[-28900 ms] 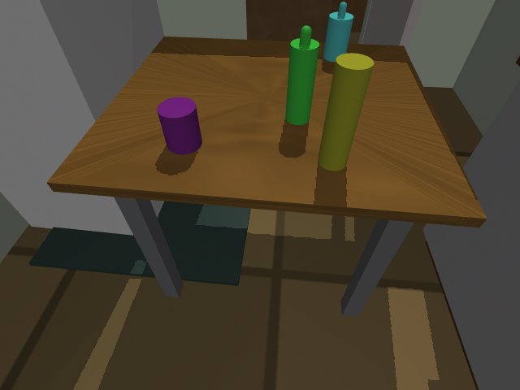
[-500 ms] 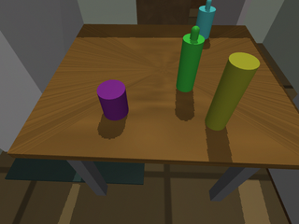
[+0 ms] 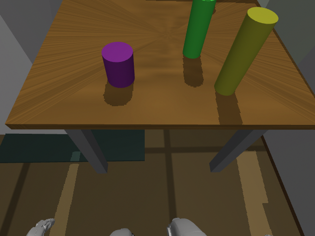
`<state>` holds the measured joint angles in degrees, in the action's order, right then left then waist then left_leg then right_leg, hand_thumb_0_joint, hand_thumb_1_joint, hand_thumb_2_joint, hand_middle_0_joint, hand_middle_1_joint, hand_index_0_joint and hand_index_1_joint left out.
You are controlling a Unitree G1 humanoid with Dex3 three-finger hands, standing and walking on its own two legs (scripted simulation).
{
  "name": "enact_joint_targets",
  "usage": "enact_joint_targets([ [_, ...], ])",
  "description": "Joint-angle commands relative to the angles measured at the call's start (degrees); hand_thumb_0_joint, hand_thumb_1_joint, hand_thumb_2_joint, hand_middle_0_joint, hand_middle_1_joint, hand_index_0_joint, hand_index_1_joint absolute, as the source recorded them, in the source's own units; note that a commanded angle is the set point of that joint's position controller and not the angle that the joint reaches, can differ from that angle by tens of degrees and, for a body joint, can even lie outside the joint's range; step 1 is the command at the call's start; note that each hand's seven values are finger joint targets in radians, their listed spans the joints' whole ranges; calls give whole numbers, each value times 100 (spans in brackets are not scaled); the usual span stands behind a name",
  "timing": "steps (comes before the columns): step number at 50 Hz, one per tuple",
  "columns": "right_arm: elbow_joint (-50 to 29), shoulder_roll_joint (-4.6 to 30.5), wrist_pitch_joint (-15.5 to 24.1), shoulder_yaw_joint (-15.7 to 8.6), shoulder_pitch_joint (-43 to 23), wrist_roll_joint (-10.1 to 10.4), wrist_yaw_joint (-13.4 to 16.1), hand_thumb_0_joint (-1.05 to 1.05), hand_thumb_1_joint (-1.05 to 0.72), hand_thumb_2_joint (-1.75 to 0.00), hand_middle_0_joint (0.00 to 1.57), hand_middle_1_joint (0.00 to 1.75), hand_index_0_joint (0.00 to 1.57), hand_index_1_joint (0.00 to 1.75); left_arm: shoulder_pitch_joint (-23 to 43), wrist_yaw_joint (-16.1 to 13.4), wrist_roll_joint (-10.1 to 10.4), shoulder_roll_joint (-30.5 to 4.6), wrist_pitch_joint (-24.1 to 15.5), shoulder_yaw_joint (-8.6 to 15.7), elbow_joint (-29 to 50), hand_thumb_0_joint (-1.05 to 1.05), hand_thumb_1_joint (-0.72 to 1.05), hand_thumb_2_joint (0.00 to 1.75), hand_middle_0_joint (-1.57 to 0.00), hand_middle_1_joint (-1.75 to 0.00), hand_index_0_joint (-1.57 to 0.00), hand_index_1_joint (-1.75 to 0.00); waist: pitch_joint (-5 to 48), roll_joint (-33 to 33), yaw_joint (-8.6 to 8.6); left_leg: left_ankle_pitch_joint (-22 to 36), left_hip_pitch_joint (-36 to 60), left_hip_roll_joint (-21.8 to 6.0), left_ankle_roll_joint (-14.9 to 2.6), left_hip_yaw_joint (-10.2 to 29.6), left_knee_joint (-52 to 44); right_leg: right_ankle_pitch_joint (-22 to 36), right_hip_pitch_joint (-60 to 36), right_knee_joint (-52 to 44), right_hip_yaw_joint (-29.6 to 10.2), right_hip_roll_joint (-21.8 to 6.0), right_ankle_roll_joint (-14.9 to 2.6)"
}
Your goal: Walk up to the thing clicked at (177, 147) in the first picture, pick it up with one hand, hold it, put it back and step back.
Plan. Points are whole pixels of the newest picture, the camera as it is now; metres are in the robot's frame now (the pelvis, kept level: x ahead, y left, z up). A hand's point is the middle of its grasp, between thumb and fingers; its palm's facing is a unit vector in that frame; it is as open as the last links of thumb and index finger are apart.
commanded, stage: step back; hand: left
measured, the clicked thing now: (118, 62) +0.61 +0.13 +0.03
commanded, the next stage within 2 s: none
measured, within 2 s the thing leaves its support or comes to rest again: neither
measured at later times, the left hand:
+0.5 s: hand out of the picture +0.01 +0.25 -0.15, palm faces +0.01 -0.92 -0.39, open 7.4 cm
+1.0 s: hand out of the picture -0.21 +0.20 -0.14, palm faces -0.03 -0.91 -0.42, open 7.4 cm
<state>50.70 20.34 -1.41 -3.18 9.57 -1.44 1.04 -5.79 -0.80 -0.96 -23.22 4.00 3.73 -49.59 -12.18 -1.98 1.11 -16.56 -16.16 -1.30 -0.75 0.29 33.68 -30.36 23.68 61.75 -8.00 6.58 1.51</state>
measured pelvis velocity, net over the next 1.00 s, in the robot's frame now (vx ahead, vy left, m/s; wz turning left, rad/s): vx -0.27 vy -0.06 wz -0.04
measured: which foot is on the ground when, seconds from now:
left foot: down 0.00-0.14, up 0.16-0.46, down 0.48-0.88, up 0.90-1.00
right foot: up 0.00-0.10, down 0.12-0.50, up 0.52-0.84, down 0.86-1.00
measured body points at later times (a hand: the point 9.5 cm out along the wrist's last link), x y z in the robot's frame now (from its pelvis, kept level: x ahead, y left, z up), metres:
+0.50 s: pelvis -0.12 -0.01 -0.01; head -0.05 -0.01 +0.43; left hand +0.01 +0.30 -0.12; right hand -0.01 -0.33 -0.13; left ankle -0.12 +0.10 -0.73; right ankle -0.05 -0.13 -0.73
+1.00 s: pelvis -0.27 -0.06 +0.00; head -0.22 -0.09 +0.44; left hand -0.21 +0.25 -0.11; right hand -0.16 -0.39 -0.13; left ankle -0.22 +0.08 -0.66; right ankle -0.27 -0.19 -0.73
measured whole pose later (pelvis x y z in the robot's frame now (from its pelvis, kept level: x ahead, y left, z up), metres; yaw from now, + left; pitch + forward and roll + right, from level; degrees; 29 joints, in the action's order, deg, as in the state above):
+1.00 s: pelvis -0.27 -0.06 +0.00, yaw -2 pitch -2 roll +1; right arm 48.3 24.4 -3.5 -3.8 8.3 -0.1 1.3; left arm -13.5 0.1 -2.3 -19.9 2.9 3.8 -49.5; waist -8.2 1.9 -1.6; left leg -26.7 -31.0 5.8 0.7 8.4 63.2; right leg -19.8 15.5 37.4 -2.5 -1.1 -0.3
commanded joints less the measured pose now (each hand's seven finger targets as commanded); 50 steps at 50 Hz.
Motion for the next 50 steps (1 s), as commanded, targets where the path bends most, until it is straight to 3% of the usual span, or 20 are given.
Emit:
enact_joint_targets([
  [1,-526,1732,95,-411,98,24,112,0,-90,-90,20,30,20,30,-135,3,-30,-865,-229,287,590,0,90,90,-20,-30,-20,-30,1637,1083,33,3532,1758,-1366,-1236,1257,-177,161,9,-1802,280,-435,-36],
  [5,-623,1574,-9,-300,-122,135,36,0,-90,-90,20,30,20,30,-740,-4,-122,-922,-323,382,290,0,90,90,-20,-30,-20,-30,1775,840,-250,2270,320,-916,-674,840,401,2301,-1786,-3880,483,-568,-298],
  [6,-704,1378,-2,-227,-101,184,21,0,-90,-90,20,30,20,30,-745,-15,-183,-1354,-368,490,372,0,90,90,-20,-30,-20,-30,1761,-50,-246,1138,-677,-347,-312,710,1021,3094,-2205,-3836,-880,-1462,-612],
  [7,-742,1228,-41,-221,-440,229,88,0,-90,-90,20,30,20,30,-479,13,-76,-1859,-338,546,469,0,90,90,-20,-30,-20,-30,1468,-1423,-464,-1782,-888,702,-42,223,2385,4006,-1202,-4142,-2125,-2675,-1746],
  [8,-668,1392,-87,-308,-438,162,150,0,-90,-90,20,30,20,30,-380,18,-129,-1852,-384,553,639,0,90,90,-20,-30,-20,-30,1194,-1170,-460,-2325,-816,559,27,851,3504,4297,-672,-4156,-2567,-2994,-2100],
  [11,-368,1393,-55,-229,125,242,151,0,-90,-90,20,30,20,30,217,-42,-41,-1217,-330,402,795,0,90,90,-20,-30,-20,-30,1143,-473,-9,-1495,-1022,759,72,966,3671,4844,-1069,-3497,-632,-1877,-1368],
  [17,-526,1273,49,-144,-57,135,157,0,-90,-90,20,30,20,30,-574,-114,-91,-1052,-269,389,894,0,90,90,-20,-30,-20,-30,1518,-846,-520,-1476,-1313,507,227,498,1889,5300,-2508,-3131,-728,-1943,-1511],
  [22,-301,1253,105,-247,622,55,52,0,-90,-90,20,30,20,30,-86,-37,-5,-1230,-172,348,1100,0,90,90,-20,-30,-20,-30,1730,-910,-51,14,344,323,-45,-96,-619,3866,-1553,-2827,-617,-1774,-1074],
  [23,-328,1386,128,-324,564,-25,45,0,-90,-90,20,30,20,30,-119,-18,-2,-1109,-145,273,1121,0,90,90,-20,-30,-20,-30,1620,-527,-32,596,694,91,-152,331,-934,3121,-884,-2644,-559,-1579,-791],
  [24,-416,1771,156,-415,423,-106,33,0,-90,-90,20,30,20,30,-288,0,26,-878,-138,235,1138,0,90,90,-20,-30,-20,-30,1658,658,-86,1245,1087,-1046,-570,1854,-1205,1722,-3,-1840,-217,-897,-473],
  [25,-529,2308,135,-509,198,-60,-32,0,-90,-90,20,30,20,30,65,-69,32,-957,-143,331,1180,0,90,90,-20,-30,-20,-30,1503,1573,120,1890,322,-2176,-1437,2891,-1566,-629,204,-511,388,-39,-254],
  [26,-539,2289,161,-532,135,-51,-17,0,-90,-90,20,30,20,30,179,-117,-71,-1083,-127,416,1063,0,90,90,-20,-30,-20,-30,1308,1256,193,1845,-166,-2407,-1794,3268,-1629,-788,54,535,-276,-1,-234],
  [29,-672,1619,179,-328,-556,-53,55,0,-90,-90,20,30,20,30,-536,-60,61,-995,-102,441,717,0,90,90,-20,-30,-20,-30,1033,769,-427,2270,62,-1409,-1173,1493,-1241,109,420,1304,-478,24,-237],
  [36,-761,1580,132,-387,-53,-21,56,0,-90,-90,20,30,20,30,-542,32,-26,-895,-177,388,740,0,90,90,-20,-30,-20,-30,1375,1129,-2,2306,1046,-1322,-1382,1100,-833,46,196,-401,89,-254,116],
  [42,-880,1701,-91,-376,-372,20,-13,0,-90,-90,20,30,20,30,-1550,49,-84,-895,-282,420,138,0,90,90,-20,-30,-20,-30,1691,1260,-399,845,-205,-922,-682,874,-114,1526,-1742,-3816,825,-510,-234],
  [43,-914,1385,-106,-300,-298,72,-26,0,-90,-90,20,30,20,30,-1459,51,-177,-1236,-315,512,209,0,90,90,-20,-30,-20,-30,1399,347,-338,-206,-1091,-261,-354,850,556,967,-1765,-4069,-427,-1150,-421],
  [44,-1055,1133,-77,-267,-546,124,41,0,-90,-90,20,30,20,30,-1015,66,-164,-1965,-294,669,447,0,90,90,-20,-30,-20,-30,1178,-1409,-494,-1633,-1557,786,28,395,1925,930,-753,-4612,-2140,-2547,-1315],
  [45,-978,1442,-114,-386,-570,80,104,0,-90,-90,20,30,20,30,-553,36,-184,-2183,-318,691,679,0,90,90,-20,-30,-20,-30,789,-1436,-520,-1911,-1242,477,146,984,3185,924,392,-4891,-2870,-3272,-1919],
  [48,-582,1469,-75,-342,170,202,86,0,-90,-90,20,30,20,30,450,-63,-170,-1371,-363,467,861,0,90,90,-20,-30,-20,-30,780,-551,160,-1032,-1184,784,121,1026,3722,2854,-115,-3813,-563,-2108,-1270],
  [50,-601,1401,-24,-270,169,149,88,0,-90,-90,20,30,20,30,43,-82,-168,-1310,-361,459,840,0,90,90,-20,-30,-20,-30,992,-746,-111,-1075,-1106,701,174,819,3420,3477,-643,-3499,-257,-1909,-1219],
])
